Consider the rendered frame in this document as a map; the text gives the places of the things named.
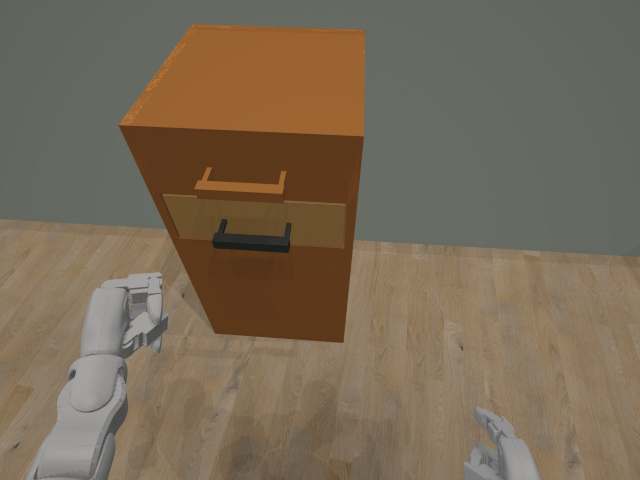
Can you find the drawer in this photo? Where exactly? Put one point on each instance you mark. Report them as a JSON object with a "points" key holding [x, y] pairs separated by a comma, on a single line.
{"points": [[312, 223]]}

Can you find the robot left hand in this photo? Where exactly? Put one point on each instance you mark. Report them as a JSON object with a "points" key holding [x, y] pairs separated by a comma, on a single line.
{"points": [[108, 316]]}

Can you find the robot right hand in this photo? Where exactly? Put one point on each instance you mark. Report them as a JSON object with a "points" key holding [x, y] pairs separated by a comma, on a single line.
{"points": [[513, 459]]}

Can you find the cabinet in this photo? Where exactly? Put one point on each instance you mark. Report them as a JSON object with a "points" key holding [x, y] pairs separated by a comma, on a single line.
{"points": [[266, 105]]}

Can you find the left robot forearm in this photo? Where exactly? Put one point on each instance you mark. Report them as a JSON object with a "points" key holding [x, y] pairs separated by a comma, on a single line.
{"points": [[91, 408]]}

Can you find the handle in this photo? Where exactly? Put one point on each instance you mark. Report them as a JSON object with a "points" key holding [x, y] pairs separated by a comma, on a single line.
{"points": [[223, 240], [235, 191]]}

